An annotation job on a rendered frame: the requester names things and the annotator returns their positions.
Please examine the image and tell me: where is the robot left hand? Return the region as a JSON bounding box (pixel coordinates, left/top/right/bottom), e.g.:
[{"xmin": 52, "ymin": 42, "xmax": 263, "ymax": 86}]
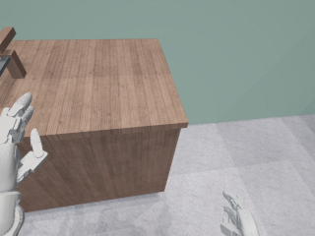
[{"xmin": 0, "ymin": 92, "xmax": 48, "ymax": 193}]

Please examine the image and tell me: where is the counter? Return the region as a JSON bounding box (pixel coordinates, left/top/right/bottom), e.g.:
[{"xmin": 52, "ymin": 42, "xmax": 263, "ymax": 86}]
[{"xmin": 0, "ymin": 27, "xmax": 189, "ymax": 212}]

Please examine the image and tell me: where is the left robot forearm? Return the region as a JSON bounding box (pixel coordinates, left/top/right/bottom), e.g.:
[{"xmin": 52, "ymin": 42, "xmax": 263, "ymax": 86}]
[{"xmin": 0, "ymin": 191, "xmax": 25, "ymax": 236}]

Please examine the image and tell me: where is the tap lever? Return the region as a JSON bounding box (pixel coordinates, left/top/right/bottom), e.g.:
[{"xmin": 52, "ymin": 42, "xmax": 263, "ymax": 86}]
[{"xmin": 0, "ymin": 56, "xmax": 11, "ymax": 77}]

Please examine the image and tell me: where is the robot right hand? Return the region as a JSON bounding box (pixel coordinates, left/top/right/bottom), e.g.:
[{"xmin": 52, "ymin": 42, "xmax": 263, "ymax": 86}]
[{"xmin": 220, "ymin": 190, "xmax": 260, "ymax": 236}]

